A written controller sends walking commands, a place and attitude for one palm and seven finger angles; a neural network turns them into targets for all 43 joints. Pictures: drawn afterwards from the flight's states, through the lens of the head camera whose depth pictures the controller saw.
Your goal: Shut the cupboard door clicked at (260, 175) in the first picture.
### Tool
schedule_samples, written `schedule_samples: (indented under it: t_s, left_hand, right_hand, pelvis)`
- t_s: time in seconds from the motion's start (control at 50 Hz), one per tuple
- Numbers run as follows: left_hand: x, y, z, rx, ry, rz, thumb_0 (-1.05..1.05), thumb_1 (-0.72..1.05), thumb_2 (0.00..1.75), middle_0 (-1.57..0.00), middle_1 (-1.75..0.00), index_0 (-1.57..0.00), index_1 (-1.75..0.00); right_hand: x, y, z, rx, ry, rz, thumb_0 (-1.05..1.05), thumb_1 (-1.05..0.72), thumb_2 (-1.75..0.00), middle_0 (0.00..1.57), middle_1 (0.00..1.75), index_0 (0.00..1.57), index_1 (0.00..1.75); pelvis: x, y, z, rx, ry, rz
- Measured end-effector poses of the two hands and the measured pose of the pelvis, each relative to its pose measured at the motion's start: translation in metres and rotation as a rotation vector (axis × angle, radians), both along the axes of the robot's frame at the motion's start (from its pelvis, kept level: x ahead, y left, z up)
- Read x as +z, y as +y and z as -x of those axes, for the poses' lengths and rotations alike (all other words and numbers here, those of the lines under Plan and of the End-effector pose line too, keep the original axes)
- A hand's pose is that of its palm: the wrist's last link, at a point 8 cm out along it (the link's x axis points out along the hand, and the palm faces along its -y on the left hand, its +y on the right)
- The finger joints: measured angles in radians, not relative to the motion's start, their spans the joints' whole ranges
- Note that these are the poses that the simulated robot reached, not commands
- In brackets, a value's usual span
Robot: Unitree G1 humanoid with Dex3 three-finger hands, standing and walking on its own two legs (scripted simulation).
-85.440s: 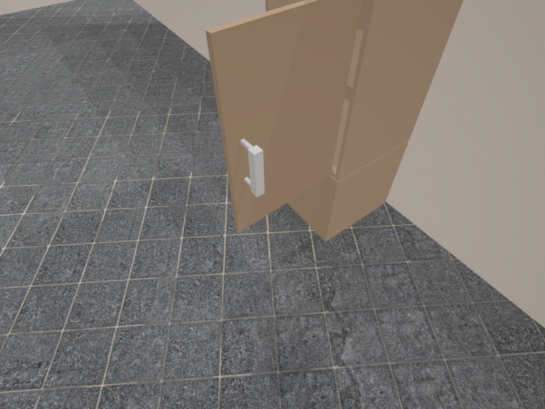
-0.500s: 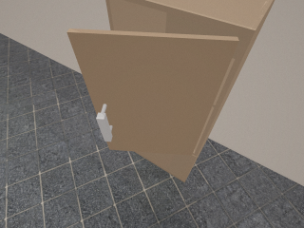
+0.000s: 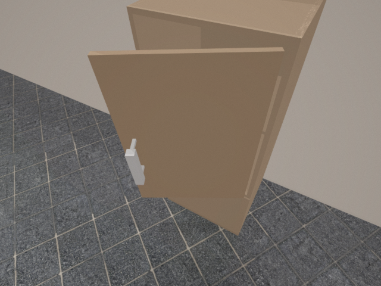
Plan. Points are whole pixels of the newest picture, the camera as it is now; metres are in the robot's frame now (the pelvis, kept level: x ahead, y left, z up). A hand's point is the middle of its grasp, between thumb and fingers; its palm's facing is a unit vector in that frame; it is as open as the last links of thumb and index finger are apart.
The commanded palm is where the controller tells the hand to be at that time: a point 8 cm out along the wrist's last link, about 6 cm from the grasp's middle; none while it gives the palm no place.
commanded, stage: come to a stop and stand still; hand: left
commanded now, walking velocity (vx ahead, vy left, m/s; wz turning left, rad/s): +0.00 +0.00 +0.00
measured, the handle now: (137, 162) +0.46 +0.19 -0.07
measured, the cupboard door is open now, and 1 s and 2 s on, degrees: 29 29 29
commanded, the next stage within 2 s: look again from close up in 0.08 s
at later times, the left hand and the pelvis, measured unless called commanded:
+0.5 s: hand out of the picture +0.02 +0.16 -0.16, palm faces +0.01 -0.98 -0.21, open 7.4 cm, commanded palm none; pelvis +0.00 -0.02 +0.01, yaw +1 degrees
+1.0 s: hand (121, 253) +0.19 +0.16 -0.02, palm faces +0.25 -0.97 -0.04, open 7.1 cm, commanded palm +0.10 +0.20 -0.07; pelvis +0.00 -0.04 -0.02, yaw +4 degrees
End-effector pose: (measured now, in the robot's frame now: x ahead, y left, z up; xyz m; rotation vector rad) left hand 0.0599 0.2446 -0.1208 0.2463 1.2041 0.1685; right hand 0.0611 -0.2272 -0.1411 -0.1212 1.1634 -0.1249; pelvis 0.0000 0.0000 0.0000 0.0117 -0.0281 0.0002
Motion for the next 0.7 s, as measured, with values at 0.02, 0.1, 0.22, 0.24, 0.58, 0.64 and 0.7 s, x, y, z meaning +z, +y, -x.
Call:
schedule_samples:
  t_s: [0.02,0.1,0.22,0.24,0.58,0.64,0.7]
  left_hand:
    - [0.001,0.0,0.003,-0.001,0.004,-0.002,0.0,0.9,0.9,-0.2,-0.3,-0.2,-0.3]
    - [0.004,-0.003,0.017,0.004,0.036,-0.005,0.0,0.9,0.9,-0.2,-0.3,-0.2,-0.3]
    - [0.001,-0.012,0.038,0.024,0.098,0.011,0.0,0.9,0.9,-0.2,-0.3,-0.2,-0.3]
    - [0.0,-0.014,0.041,0.027,0.108,0.015,0.0,0.9,0.9,-0.2,-0.3,-0.2,-0.3]
    - [-0.009,-0.044,0.045,0.052,0.148,0.068,0.01,0.91,0.9,-0.2,-0.3,-0.2,-0.3]
    - [-0.009,-0.046,0.043,0.054,0.143,0.067,0.01,0.91,0.9,-0.2,-0.3,-0.2,-0.3]
    - [-0.008,-0.048,0.041,0.057,0.141,0.066,0.0,0.91,0.9,-0.2,-0.3,-0.2,-0.3]
  right_hand:
    - [-0.001,-0.001,0.002,0.002,0.004,-0.004,0.0,-0.93,-0.9,0.2,0.3,0.21,0.3]
    - [-0.002,-0.005,0.014,0.011,0.038,-0.009,0.0,-0.93,-0.9,0.2,0.3,0.21,0.3]
    - [-0.002,-0.015,0.037,0.01,0.119,0.002,0.0,-0.92,-0.9,0.2,0.3,0.21,0.3]
    - [-0.002,-0.016,0.04,0.009,0.133,0.004,0.0,-0.92,-0.9,0.2,0.3,0.2,0.3]
    - [0.002,-0.027,0.052,0.002,0.215,0.012,0.0,-0.91,-0.9,0.2,0.3,0.2,0.3]
    - [0.002,-0.025,0.047,0.004,0.208,0.006,0.0,-0.91,-0.9,0.2,0.3,0.2,0.3]
    - [0.001,-0.024,0.043,0.006,0.202,-0.001,0.0,-0.91,-0.9,0.2,0.3,0.2,0.3]
  pelvis:
    - [0.001,0.0,0.001,-0.001,0.002,-0.002]
    - [0.003,-0.003,0.003,-0.001,0.009,-0.008]
    - [0.006,-0.009,0.003,0.003,0.014,-0.01]
    - [0.006,-0.01,0.003,0.004,0.014,-0.01]
    - [0.01,-0.027,-0.005,0.016,0.007,-0.005]
    - [0.01,-0.03,-0.006,0.017,0.008,-0.004]
    - [0.01,-0.032,-0.008,0.017,0.009,-0.004]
